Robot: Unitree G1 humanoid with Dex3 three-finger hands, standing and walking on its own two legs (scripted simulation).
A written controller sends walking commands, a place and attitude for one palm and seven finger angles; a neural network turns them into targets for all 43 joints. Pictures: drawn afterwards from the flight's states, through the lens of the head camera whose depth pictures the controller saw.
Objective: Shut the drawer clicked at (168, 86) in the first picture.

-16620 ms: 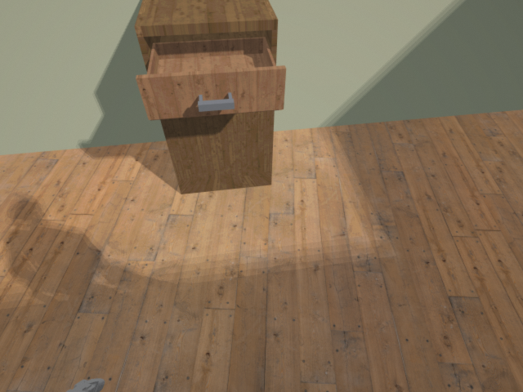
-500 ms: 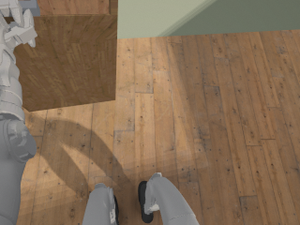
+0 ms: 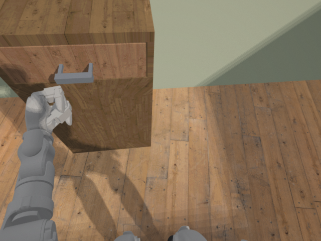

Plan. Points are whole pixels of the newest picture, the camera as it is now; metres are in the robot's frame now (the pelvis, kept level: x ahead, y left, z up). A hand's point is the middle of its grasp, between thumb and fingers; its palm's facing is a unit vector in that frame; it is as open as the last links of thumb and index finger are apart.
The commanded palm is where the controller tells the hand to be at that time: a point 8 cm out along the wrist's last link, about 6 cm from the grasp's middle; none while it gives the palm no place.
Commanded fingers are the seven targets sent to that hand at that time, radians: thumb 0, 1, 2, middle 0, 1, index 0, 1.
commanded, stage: draw the hand back to the body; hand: left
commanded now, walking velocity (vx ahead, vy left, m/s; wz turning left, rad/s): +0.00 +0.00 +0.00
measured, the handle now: (75, 72) +0.59 +0.25 +0.00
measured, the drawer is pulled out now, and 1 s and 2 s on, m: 0.00 0.00 0.00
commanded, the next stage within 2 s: step back with the hand held close in 1.06 s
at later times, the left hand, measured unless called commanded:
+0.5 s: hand (24, 154) +0.28 +0.23 +0.14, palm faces +0.31 -0.91 -0.29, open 3.2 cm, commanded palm +0.22 +0.27 +0.16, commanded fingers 0.00 0.90 0.90 -1.40 -1.60 -1.40 -1.60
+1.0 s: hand out of the picture +0.16 +0.22 +0.21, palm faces +0.43 -0.80 -0.42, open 3.2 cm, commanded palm +0.11 +0.26 +0.22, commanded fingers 0.00 0.90 0.90 -1.40 -1.60 -1.40 -1.60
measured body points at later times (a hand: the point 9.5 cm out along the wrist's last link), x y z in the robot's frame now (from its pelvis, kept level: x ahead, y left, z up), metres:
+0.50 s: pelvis +0.00 -0.01 +0.04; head +0.01 -0.03 +0.49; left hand +0.25 +0.27 +0.16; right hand +0.20 -0.22 -0.04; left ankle -0.04 +0.08 -0.69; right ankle +0.00 -0.10 -0.69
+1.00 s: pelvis +0.00 -0.02 +0.05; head -0.02 -0.05 +0.50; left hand +0.13 +0.26 +0.24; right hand +0.19 -0.24 -0.04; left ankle -0.04 +0.08 -0.69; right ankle +0.00 -0.10 -0.69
